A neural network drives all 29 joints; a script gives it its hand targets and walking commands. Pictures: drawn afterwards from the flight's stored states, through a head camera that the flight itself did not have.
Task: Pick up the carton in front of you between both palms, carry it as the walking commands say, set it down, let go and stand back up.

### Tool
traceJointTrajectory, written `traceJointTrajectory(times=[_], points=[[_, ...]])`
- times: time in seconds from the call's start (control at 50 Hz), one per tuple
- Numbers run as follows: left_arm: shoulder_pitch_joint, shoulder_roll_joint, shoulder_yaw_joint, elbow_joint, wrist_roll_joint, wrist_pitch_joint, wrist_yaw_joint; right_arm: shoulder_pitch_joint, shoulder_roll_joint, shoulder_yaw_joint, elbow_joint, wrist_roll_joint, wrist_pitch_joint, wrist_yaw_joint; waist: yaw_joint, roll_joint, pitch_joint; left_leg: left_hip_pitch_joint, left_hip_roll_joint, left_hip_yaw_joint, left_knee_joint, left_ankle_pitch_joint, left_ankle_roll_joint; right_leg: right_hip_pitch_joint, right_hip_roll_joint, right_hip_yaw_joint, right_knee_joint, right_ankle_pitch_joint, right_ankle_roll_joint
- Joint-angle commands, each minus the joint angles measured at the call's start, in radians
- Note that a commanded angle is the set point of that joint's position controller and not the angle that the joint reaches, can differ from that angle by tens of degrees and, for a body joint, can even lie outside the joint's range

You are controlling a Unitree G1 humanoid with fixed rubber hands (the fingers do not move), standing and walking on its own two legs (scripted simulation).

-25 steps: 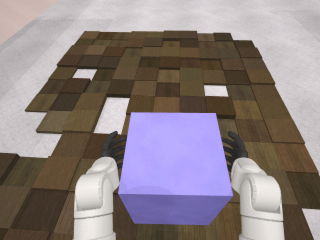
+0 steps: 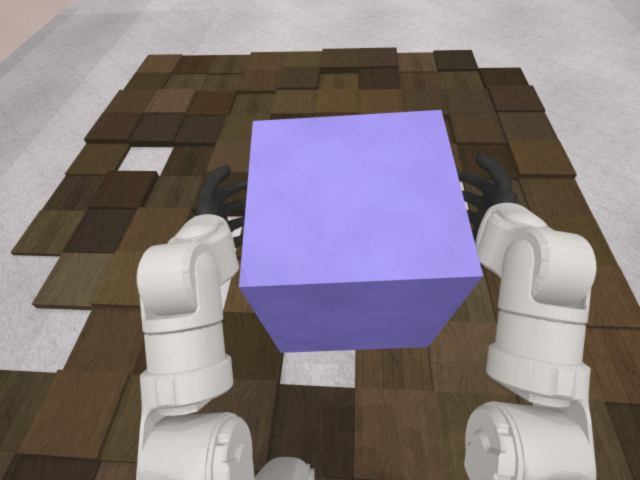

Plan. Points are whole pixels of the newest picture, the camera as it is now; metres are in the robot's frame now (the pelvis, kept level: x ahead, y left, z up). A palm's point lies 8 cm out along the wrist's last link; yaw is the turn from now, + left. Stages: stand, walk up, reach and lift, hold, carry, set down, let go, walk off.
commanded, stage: carry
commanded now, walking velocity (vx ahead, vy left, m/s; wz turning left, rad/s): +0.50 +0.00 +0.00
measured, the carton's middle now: (350, 247) +0.39 +0.01 +0.08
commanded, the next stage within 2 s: none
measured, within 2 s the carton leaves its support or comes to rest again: neither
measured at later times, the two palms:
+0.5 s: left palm (253, 125) +0.63 +0.18 +0.09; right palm (436, 132) +0.61 -0.11 +0.09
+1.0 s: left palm (277, 40) +0.90 +0.18 +0.11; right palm (423, 37) +0.91 -0.12 +0.10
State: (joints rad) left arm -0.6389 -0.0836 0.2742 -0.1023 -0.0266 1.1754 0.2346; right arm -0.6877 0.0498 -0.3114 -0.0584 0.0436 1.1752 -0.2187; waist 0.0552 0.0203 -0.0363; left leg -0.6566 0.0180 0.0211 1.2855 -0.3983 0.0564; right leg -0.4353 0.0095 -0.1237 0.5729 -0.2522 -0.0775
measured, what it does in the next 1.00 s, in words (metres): walks ahead: left foot, then right foot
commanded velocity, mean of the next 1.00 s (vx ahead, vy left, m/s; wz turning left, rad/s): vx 0.50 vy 0.00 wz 0.00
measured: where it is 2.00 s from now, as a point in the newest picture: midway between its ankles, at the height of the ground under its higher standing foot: (340, 201)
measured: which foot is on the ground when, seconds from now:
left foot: up 0.00-0.22, down 0.24-0.72, up 0.74-1.00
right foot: down 0.00-0.24, up 0.26-0.68, down 0.70-1.00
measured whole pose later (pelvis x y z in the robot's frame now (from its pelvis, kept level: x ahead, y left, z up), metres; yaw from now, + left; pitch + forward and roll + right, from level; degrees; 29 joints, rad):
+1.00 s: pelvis +0.61 +0.02 +0.01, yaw +1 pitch +4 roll +0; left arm -0.29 -0.14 0.19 -0.18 0.02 1.11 0.16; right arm -0.28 0.15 -0.20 -0.21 -0.05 1.12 -0.15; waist 0.04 0.01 -0.11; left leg -0.70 0.10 0.06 0.94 -0.17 0.01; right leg -0.15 0.03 -0.16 0.38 -0.30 -0.08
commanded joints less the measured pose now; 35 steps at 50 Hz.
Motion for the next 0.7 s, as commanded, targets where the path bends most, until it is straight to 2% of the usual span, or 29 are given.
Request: traceJointTrajectory(times=[0.0, 0.04, 0.08, 0.14, 0.16, 0.18, 0.2, 0.22, 0.24, 0.26, 0.28, 0.3, 0.32, 0.36, 0.44, 0.52, 0.56, 0.6, 0.62, 0.64, 0.66, 0.68], points=[[-0.73, -0.699, -0.588, -0.152, -0.256, -0.042, -0.063, -0.571, 0.688, 0.509, -0.065, 0.099, -0.026, 0.008, 0.008, -0.117, -0.457, -0.23, 0.055, -0.038, -0.085, 0.016, -0.008, 0.534, -0.309, 0.428, -0.175, 0.148, -0.186], [-0.71, -0.736, -0.613, -0.118, -0.263, -0.041, -0.084, -0.522, 0.7, 0.511, -0.03, 0.06, -0.032, 0.015, 0.012, -0.123, -0.437, -0.202, 0.056, -0.013, -0.229, 0.068, -0.017, 0.521, -0.297, 0.364, -0.182, 0.249, -0.178], [-0.677, -0.783, -0.632, -0.072, -0.257, -0.042, -0.106, -0.473, 0.733, 0.517, 0.004, 0.026, -0.036, 0.03, 0.012, -0.144, -0.415, -0.115, 0.043, 0.023, -0.388, 0.173, -0.014, 0.496, -0.273, 0.283, -0.183, 0.391, -0.138], [-0.64, -0.859, -0.66, -0.024, -0.241, -0.052, -0.141, -0.443, 0.81, 0.556, 0.016, 0.019, -0.048, 0.066, 0.0, -0.163, -0.374, 0.064, -0.024, 0.131, -0.624, 0.222, -0.003, 0.457, -0.224, 0.159, -0.161, 0.562, -0.073], [-0.62, -0.876, -0.669, -0.019, -0.232, -0.059, -0.147, -0.437, 0.83, 0.571, 0.013, 0.026, -0.053, 0.078, -0.012, -0.167, -0.372, 0.139, -0.05, 0.163, -0.7, 0.261, 0.001, 0.458, -0.217, 0.134, -0.125, 0.663, -0.05], [-0.597, -0.888, -0.672, -0.012, -0.222, -0.065, -0.151, -0.423, 0.854, 0.589, 0.014, 0.033, -0.061, 0.088, -0.049, -0.158, -0.405, 0.286, -0.073, 0.192, -0.795, 0.335, 0.007, 0.442, -0.191, 0.073, -0.026, 0.747, -0.017], [-0.563, -0.897, -0.676, -0.007, -0.21, -0.07, -0.153, -0.378, 0.87, 0.603, 0.022, 0.038, -0.069, 0.095, -0.094, -0.138, -0.478, 0.521, -0.062, 0.187, -0.845, 0.401, 0.025, 0.359, -0.16, 0.01, 0.125, 0.725, 0.026], [-0.535, -0.896, -0.679, -0.012, -0.192, -0.073, -0.153, -0.328, 0.881, 0.614, 0.009, 0.041, -0.077, 0.102, -0.14, -0.054, -0.542, 0.765, 0.092, -0.008, -0.841, 0.394, 0.05, 0.175, -0.143, 0.013, 0.304, 0.426, 0.069], [-0.477, -0.924, -0.674, -0.004, -0.181, -0.074, -0.154, -0.338, 0.866, 0.624, 0.004, 0.037, -0.086, 0.102, -0.103, 0.242, -0.629, 1.022, 0.38, -0.501, -0.853, 0.573, 0.199, -0.137, -0.01, 0.038, 0.555, -0.132, 0.109], [-0.465, -0.91, -0.683, -0.021, -0.172, -0.08, -0.152, -0.312, 0.903, 0.653, -0.01, 0.062, -0.095, 0.107, -0.097, 0.265, -0.617, 1.07, 0.382, -0.591, -0.886, 0.625, 0.237, -0.278, 0.024, 0.116, 0.706, -0.268, 0.094], [-0.45, -0.933, -0.687, -0.032, -0.16, -0.09, -0.151, -0.323, 0.935, 0.683, -0.06, 0.088, -0.105, 0.117, -0.097, 0.199, -0.569, 1.051, 0.354, -0.496, -0.863, 0.682, 0.219, -0.344, -0.01, 0.148, 0.742, -0.253, 0.077], [-0.426, -0.949, -0.688, -0.049, -0.143, -0.102, -0.15, -0.335, 0.967, 0.716, -0.104, 0.115, -0.118, 0.129, -0.101, 0.096, -0.54, 1.011, 0.329, -0.41, -0.861, 0.707, 0.186, -0.355, -0.041, 0.15, 0.7, -0.203, 0.072], [-0.406, -0.963, -0.693, -0.059, -0.131, -0.114, -0.151, -0.358, 0.992, 0.752, -0.144, 0.141, -0.132, 0.141, -0.101, 0.06, -0.509, 0.963, 0.303, -0.344, -0.868, 0.718, 0.158, -0.346, -0.061, 0.149, 0.634, -0.156, 0.071], [-0.35, -0.967, -0.711, -0.082, -0.108, -0.143, -0.154, -0.358, 1.017, 0.808, -0.189, 0.177, -0.16, 0.161, -0.093, 0.071, -0.504, 0.918, 0.284, -0.277, -0.902, 0.69, 0.129, -0.29, -0.068, 0.135, 0.515, -0.112, 0.073], [-0.211, -0.916, -0.727, -0.102, -0.053, -0.19, -0.142, -0.267, 0.968, 0.861, -0.21, 0.203, -0.195, 0.177, -0.097, 0.086, -0.465, 0.906, 0.268, -0.182, -0.952, 0.71, 0.142, -0.258, -0.046, 0.073, 0.263, -0.121, 0.083], [-0.125, -0.882, -0.75, -0.151, -0.063, -0.19, -0.136, -0.157, 0.909, 0.86, -0.229, 0.2, -0.192, 0.176, -0.09, 0.146, -0.405, 0.843, 0.205, -0.033, -0.945, 0.813, 0.095, -0.152, -0.025, -0.003, 0.078, 0.114, 0.075], [-0.101, -0.856, -0.766, -0.186, -0.085, -0.172, -0.137, -0.087, 0.872, 0.843, -0.242, 0.184, -0.174, 0.169, -0.095, 0.138, -0.35, 0.841, 0.185, 0.004, -0.937, 0.825, 0.081, -0.135, -0.024, -0.016, -0.015, 0.226, 0.075], [-0.089, -0.81, -0.772, -0.213, -0.108, -0.146, -0.137, -0.035, 0.825, 0.814, -0.247, 0.157, -0.148, 0.155, -0.101, 0.135, -0.318, 0.83, 0.177, 0.034, -0.89, 0.854, 0.059, -0.069, -0.013, -0.024, -0.109, 0.264, 0.063], [-0.088, -0.777, -0.766, -0.222, -0.116, -0.133, -0.136, -0.021, 0.796, 0.799, -0.251, 0.144, -0.134, 0.147, -0.101, 0.123, -0.31, 0.813, 0.172, 0.052, -0.851, 0.873, 0.05, -0.012, 0.001, -0.049, -0.142, 0.276, 0.056], [-0.081, -0.746, -0.757, -0.221, -0.118, -0.118, -0.133, -0.014, 0.771, 0.785, -0.25, 0.132, -0.118, 0.137, -0.086, 0.111, -0.322, 0.763, 0.16, 0.084, -0.763, 0.886, 0.035, 0.106, 0.017, -0.083, -0.182, 0.291, 0.044], [-0.072, -0.716, -0.74, -0.213, -0.118, -0.104, -0.129, -0.003, 0.744, 0.773, -0.249, 0.122, -0.102, 0.126, -0.057, 0.073, -0.355, 0.669, 0.129, 0.125, -0.629, 0.832, 0.006, 0.28, 0.033, -0.112, -0.19, 0.253, 0.041], [-0.045, -0.687, -0.715, -0.204, -0.113, -0.09, -0.125, -0.019, 0.708, 0.761, -0.253, 0.115, -0.085, 0.114, -0.013, 0.004, -0.397, 0.5, 0.103, 0.136, -0.45, 0.569, -0.021, 0.472, -0.057, 0.0, -0.157, 0.217, 0.042]])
